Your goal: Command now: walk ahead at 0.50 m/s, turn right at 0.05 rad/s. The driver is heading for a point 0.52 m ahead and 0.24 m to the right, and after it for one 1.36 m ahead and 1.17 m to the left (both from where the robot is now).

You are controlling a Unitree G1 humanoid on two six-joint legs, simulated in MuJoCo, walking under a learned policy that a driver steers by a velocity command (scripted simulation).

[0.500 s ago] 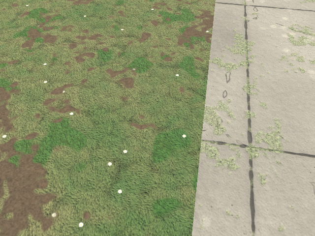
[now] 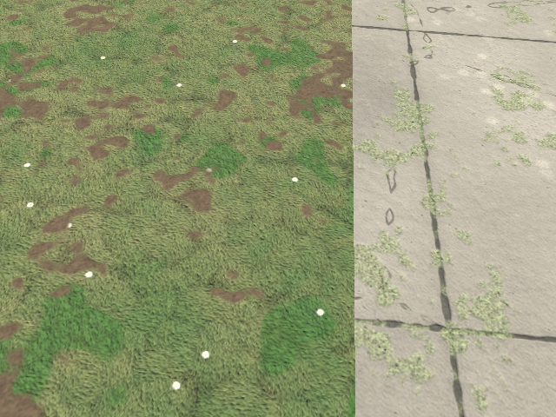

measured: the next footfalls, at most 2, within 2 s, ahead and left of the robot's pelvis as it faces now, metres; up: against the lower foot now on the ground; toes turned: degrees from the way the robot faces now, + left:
right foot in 0.32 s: +0.35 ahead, -0.16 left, +0.00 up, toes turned -10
left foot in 0.84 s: +0.69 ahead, -0.05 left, +0.00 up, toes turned -15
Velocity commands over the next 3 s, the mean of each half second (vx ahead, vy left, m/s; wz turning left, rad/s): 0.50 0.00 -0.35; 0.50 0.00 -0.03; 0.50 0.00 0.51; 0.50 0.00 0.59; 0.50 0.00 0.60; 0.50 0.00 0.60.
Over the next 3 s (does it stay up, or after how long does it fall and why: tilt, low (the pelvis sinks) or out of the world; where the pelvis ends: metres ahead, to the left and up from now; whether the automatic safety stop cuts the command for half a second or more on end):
stays up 1.50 0.25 -0.02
